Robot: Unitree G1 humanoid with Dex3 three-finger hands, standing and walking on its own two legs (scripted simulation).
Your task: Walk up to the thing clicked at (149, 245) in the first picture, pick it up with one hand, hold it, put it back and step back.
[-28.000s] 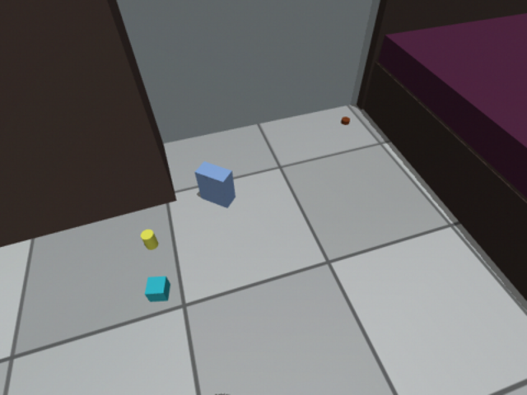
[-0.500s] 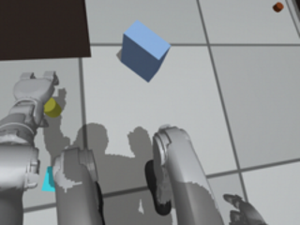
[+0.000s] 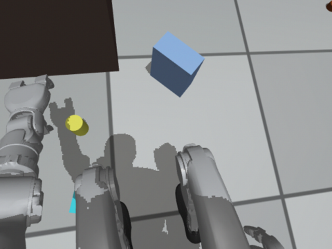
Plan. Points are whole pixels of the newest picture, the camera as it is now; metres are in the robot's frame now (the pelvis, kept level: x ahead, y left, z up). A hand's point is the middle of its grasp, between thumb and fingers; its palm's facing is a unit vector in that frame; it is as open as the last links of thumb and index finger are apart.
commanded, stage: home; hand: left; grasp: from above
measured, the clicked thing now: (77, 125) +0.49 +0.23 -0.34
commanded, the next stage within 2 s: none
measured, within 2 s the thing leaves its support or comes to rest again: neither
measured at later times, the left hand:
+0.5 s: hand (16, 197) +0.28 +0.20 +0.07, palm faces -0.21 -0.76 -0.62, open 7.5 cm
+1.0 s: hand out of the picture +0.22 +0.19 +0.28, palm faces +0.15 -0.96 -0.23, open 7.4 cm
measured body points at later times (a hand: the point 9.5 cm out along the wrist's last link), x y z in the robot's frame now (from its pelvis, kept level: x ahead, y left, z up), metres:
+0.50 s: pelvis +0.00 -0.01 +0.17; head +0.12 +0.01 +0.61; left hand +0.28 +0.24 +0.11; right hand +0.21 -0.25 +0.08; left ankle +0.07 +0.12 -0.35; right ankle +0.09 -0.13 -0.35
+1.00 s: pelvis +0.07 +0.00 +0.33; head +0.09 +0.00 +0.77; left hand +0.21 +0.24 +0.29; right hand +0.23 -0.24 +0.25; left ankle +0.07 +0.12 -0.35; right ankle +0.09 -0.13 -0.35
